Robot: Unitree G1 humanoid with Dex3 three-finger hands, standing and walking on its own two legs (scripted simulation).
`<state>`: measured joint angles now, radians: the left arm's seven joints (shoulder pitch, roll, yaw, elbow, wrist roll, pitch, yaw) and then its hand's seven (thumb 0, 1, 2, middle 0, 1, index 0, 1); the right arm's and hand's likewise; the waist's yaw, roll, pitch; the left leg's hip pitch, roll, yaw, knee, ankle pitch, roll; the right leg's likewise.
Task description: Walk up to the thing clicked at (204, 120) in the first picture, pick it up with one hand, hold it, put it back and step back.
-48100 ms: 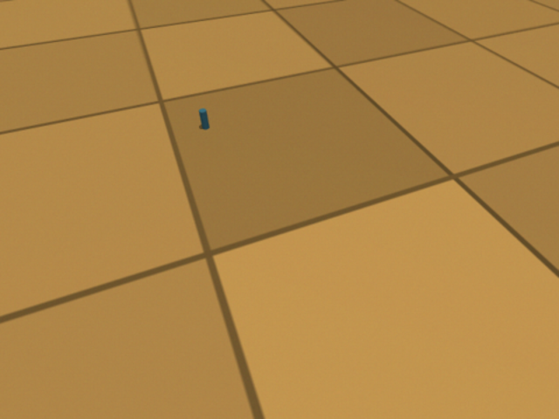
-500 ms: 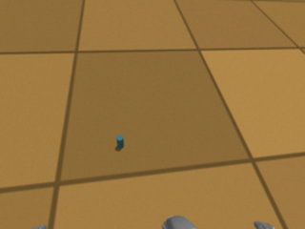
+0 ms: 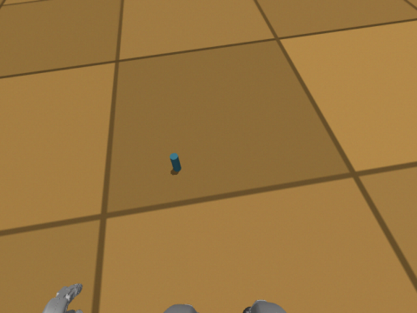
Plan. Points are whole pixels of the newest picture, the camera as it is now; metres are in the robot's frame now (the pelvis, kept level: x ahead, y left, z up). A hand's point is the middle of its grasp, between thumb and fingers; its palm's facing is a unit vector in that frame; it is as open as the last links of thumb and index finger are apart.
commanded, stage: step back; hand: left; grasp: from above
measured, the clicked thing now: (175, 162) +0.88 +0.24 -0.70
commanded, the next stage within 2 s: stand in 1.58 s
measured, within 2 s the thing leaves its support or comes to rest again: neither
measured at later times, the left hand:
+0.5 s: hand out of the picture -0.13 +0.23 -0.15, palm faces -0.03 -0.91 -0.41, open 7.4 cm
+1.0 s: hand out of the picture -0.16 +0.25 -0.14, palm faces +0.01 -0.92 -0.40, open 7.4 cm
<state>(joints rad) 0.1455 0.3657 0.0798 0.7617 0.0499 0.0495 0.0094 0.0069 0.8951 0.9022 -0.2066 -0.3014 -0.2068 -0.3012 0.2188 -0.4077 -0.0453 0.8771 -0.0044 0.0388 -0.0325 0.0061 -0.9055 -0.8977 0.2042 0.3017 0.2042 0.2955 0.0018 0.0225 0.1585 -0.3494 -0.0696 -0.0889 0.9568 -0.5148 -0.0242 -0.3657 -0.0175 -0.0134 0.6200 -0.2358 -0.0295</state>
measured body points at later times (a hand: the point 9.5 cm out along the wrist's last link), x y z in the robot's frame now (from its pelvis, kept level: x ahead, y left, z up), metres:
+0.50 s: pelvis -0.18 -0.04 -0.01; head -0.14 -0.06 +0.44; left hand -0.13 +0.28 -0.12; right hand -0.03 -0.36 -0.12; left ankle -0.07 +0.11 -0.71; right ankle -0.21 -0.16 -0.73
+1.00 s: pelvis -0.21 -0.04 +0.01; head -0.21 -0.04 +0.46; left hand -0.16 +0.29 -0.11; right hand -0.16 -0.35 -0.12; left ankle -0.22 +0.10 -0.73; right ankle -0.17 -0.15 -0.71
